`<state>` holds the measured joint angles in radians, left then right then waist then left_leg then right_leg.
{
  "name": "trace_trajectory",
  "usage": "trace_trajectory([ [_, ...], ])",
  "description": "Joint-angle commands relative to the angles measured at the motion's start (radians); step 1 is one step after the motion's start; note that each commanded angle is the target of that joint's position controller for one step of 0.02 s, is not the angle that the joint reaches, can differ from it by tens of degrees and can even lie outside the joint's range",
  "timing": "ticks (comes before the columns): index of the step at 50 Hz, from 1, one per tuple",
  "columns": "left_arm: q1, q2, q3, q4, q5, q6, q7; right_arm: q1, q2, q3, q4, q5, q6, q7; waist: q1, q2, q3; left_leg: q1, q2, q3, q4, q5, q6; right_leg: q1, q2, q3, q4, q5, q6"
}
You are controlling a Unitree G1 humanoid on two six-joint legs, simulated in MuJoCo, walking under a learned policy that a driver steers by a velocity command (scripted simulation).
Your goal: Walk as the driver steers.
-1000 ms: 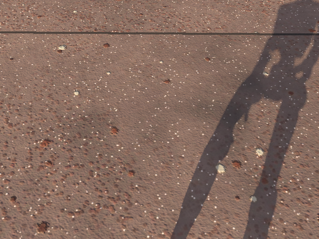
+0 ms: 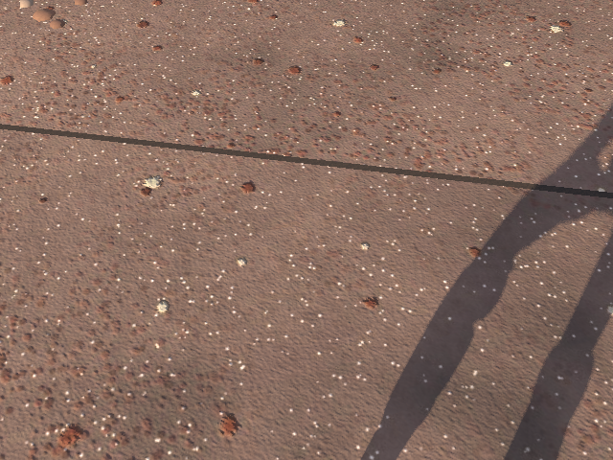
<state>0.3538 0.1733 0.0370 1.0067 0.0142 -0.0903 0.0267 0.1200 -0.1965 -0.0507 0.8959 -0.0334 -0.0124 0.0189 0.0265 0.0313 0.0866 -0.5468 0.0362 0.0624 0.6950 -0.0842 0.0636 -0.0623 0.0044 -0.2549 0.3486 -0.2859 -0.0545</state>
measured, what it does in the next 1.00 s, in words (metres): steps on the spot: left foot, then right foot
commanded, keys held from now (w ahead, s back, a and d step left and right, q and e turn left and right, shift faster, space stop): no key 1.00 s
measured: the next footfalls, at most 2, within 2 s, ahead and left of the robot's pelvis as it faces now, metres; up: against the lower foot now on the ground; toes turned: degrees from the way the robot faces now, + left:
left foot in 0.08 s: +0.17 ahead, +0.09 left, +0.00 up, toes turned +3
right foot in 0.42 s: +0.09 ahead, -0.12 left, +0.00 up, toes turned +0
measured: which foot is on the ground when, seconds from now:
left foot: up 0.00-0.06, down 0.08-1.00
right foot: down 0.00-0.08, up 0.10-0.40, down 0.42-1.00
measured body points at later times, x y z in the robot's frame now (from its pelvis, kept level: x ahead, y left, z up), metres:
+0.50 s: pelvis +0.05 +0.00 +0.00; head +0.05 +0.00 +0.45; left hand +0.05 +0.23 -0.16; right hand +0.11 -0.23 -0.16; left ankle +0.13 +0.09 -0.74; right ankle +0.04 -0.12 -0.74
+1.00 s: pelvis +0.08 -0.02 +0.00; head +0.08 -0.01 +0.45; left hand +0.05 +0.19 -0.16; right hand +0.07 -0.23 -0.16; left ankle +0.13 +0.09 -0.74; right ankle +0.05 -0.12 -0.74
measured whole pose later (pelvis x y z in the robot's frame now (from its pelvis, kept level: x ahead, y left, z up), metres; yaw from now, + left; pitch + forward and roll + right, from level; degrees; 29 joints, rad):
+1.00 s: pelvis +0.08 -0.02 +0.00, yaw +1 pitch -1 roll +0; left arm 0.35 0.12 0.00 1.11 0.01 -0.02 0.04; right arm 0.30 -0.13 0.00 1.14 -0.01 -0.01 -0.03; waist -0.01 0.00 0.01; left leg -0.24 -0.01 0.05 0.38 -0.13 0.03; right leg -0.11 0.02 -0.03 0.39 -0.27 -0.03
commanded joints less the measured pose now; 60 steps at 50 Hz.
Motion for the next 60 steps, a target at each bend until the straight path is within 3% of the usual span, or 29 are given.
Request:
trace_trajectory([
  [1,0.018,0.146,0.028,-0.028,0.000,0.005,0.010,0.083,-0.044,-0.003,-0.023,-0.006,-0.013,-0.007,-0.038,-0.149,-0.081,0.152,-0.035,0.018,-0.080,-0.044,0.026,0.014,-0.265,0.097,0.042,0.858,-0.103],
  [2,0.017,0.148,0.030,-0.025,-0.001,0.012,0.012,0.114,-0.055,-0.007,-0.012,-0.008,-0.020,-0.011,-0.050,-0.142,-0.090,0.189,-0.046,0.016,-0.129,-0.056,0.040,0.028,-0.264,0.104,0.104,0.853,-0.096],
  [3,0.013,0.147,0.030,-0.021,-0.004,0.021,0.012,0.179,-0.064,-0.012,0.013,-0.015,-0.034,-0.015,-0.083,-0.096,-0.117,0.281,-0.057,0.014,-0.236,0.028,0.053,0.018,-0.240,0.090,0.219,0.790,-0.074],
  [4,0.053,0.142,0.029,-0.025,-0.006,0.026,0.010,0.233,-0.126,-0.027,0.026,-0.024,-0.052,-0.022,-0.094,0.003,-0.180,0.428,0.031,-0.069,-0.275,0.412,0.075,-0.053,-0.188,0.064,0.372,0.580,-0.029],
  [5,0.130,0.064,0.010,-0.050,-0.024,0.032,0.011,0.276,-0.199,-0.042,0.016,-0.025,-0.058,-0.031,-0.079,0.180,-0.305,0.671,0.318,-0.329,-0.199,0.980,0.213,-0.263,-0.068,0.039,0.646,-0.040,0.012],
  [6,0.146,0.059,0.009,-0.024,-0.029,0.061,0.008,0.282,-0.135,-0.020,0.030,0.029,-0.047,-0.035,-0.078,0.129,-0.409,0.639,0.386,-0.416,-0.243,0.966,0.321,-0.264,-0.002,0.192,0.723,-0.375,0.029],
  [7,0.105,0.083,0.019,-0.023,-0.013,0.080,0.005,0.230,-0.119,-0.015,0.027,0.038,-0.033,-0.039,-0.061,0.075,-0.317,0.542,0.347,-0.366,-0.309,0.699,0.313,-0.290,-0.028,0.236,0.747,-0.377,0.036],
  [8,0.031,0.073,0.018,-0.038,0.003,0.086,0.002,0.164,-0.098,-0.006,0.022,0.029,-0.024,-0.046,-0.052,0.063,-0.193,0.438,0.300,-0.334,-0.370,0.495,0.277,-0.330,-0.034,0.244,0.732,-0.339,0.040],
  [9,-0.002,0.064,0.017,-0.036,0.010,0.091,0.002,0.109,-0.074,0.005,0.016,0.020,-0.017,-0.054,-0.025,0.042,-0.120,0.350,0.250,-0.282,-0.413,0.382,0.228,-0.320,-0.053,0.263,0.668,-0.270,0.044],
  [10,0.010,0.061,0.017,-0.028,0.016,0.099,0.002,0.069,-0.059,0.012,0.012,0.017,-0.014,-0.060,0.002,0.054,-0.095,0.285,0.207,-0.231,-0.437,0.323,0.188,-0.274,-0.059,0.264,0.607,-0.216,0.049],
  [13,0.064,0.040,0.012,0.013,0.011,0.117,0.008,0.074,-0.071,0.013,0.026,0.009,-0.021,-0.054,0.014,0.041,-0.140,0.280,0.167,-0.182,-0.439,0.232,0.156,-0.196,-0.030,0.241,0.495,-0.178,0.052],
  [15,0.038,0.035,0.009,0.015,0.005,0.125,0.015,0.084,-0.082,0.012,0.040,0.009,-0.020,-0.051,0.001,0.061,-0.141,0.276,0.163,-0.196,-0.461,0.047,0.147,-0.177,-0.029,0.241,0.404,-0.157,0.052],
  [18,0.028,0.040,0.007,0.026,0.003,0.129,0.016,0.078,-0.094,0.007,0.059,0.013,-0.001,-0.049,-0.003,0.086,-0.109,0.225,0.153,-0.225,-0.503,-0.270,0.119,-0.125,-0.019,0.222,0.266,-0.085,0.043],
  [20,0.067,0.032,0.001,0.050,0.009,0.120,0.013,0.082,-0.098,0.003,0.072,0.026,0.014,-0.050,0.012,0.049,-0.071,0.154,0.138,-0.229,-0.515,-0.413,0.061,-0.039,-0.022,0.218,0.101,0.029,0.023],
  [21,0.072,0.046,0.000,0.050,0.018,0.111,0.012,0.103,-0.086,0.003,0.082,0.029,0.017,-0.049,0.006,0.015,-0.043,0.133,0.120,-0.225,-0.505,-0.436,0.016,-0.030,-0.069,0.276,0.024,0.036,0.010],
  [22,0.054,0.080,0.002,0.042,0.020,0.100,0.013,0.130,-0.069,0.002,0.084,0.037,0.020,-0.045,-0.029,-0.046,-0.017,0.151,0.069,-0.185,-0.480,-0.374,-0.016,-0.097,-0.128,0.358,-0.024,-0.065,-0.008],
  [23,0.015,0.069,-0.004,0.045,0.002,0.091,0.010,0.118,-0.049,0.005,0.087,0.042,0.021,-0.041,-0.043,-0.132,0.019,0.269,0.022,-0.126,-0.431,-0.241,-0.027,-0.266,-0.145,0.398,-0.089,-0.188,-0.016],
  [24,-0.018,0.050,-0.012,0.040,0.001,0.078,0.010,0.124,-0.041,0.008,0.098,0.034,0.018,-0.037,-0.061,-0.153,0.008,0.389,0.016,-0.113,-0.373,-0.135,-0.028,-0.344,-0.155,0.416,-0.147,-0.226,-0.001],
  [25,-0.044,0.058,-0.011,0.038,-0.002,0.068,0.011,0.143,-0.037,0.010,0.110,0.025,0.015,-0.034,-0.076,-0.155,-0.004,0.445,0.019,-0.111,-0.355,-0.088,-0.026,-0.366,-0.149,0.409,-0.164,-0.213,0.014],
  [27,-0.039,0.064,-0.010,0.040,-0.005,0.060,0.014,0.168,-0.054,0.009,0.133,0.018,0.008,-0.033,-0.077,-0.111,-0.016,0.449,0.035,-0.125,-0.360,-0.081,-0.020,-0.326,-0.127,0.379,-0.146,-0.151,0.023],
  [29,0.002,0.051,-0.012,0.053,-0.005,0.062,0.014,0.174,-0.047,0.015,0.150,0.021,0.002,-0.035,-0.059,-0.066,-0.012,0.395,0.044,-0.138,-0.381,-0.107,-0.017,-0.262,-0.112,0.357,-0.112,-0.092,0.014],
  [33,0.050,0.040,-0.016,0.069,-0.001,0.068,0.012,0.178,-0.037,0.024,0.173,0.024,0.000,-0.041,-0.037,-0.036,-0.006,0.350,0.047,-0.143,-0.400,-0.125,-0.023,-0.216,-0.104,0.345,-0.084,-0.055,0.001],
  [60,0.090,0.009,-0.038,0.118,-0.005,0.062,0.019,0.243,0.000,0.040,0.260,0.026,-0.001,-0.056,-0.038,-0.036,-0.003,0.388,0.057,-0.132,-0.355,0.010,-0.021,-0.154,-0.099,0.328,-0.056,0.105,-0.001],
])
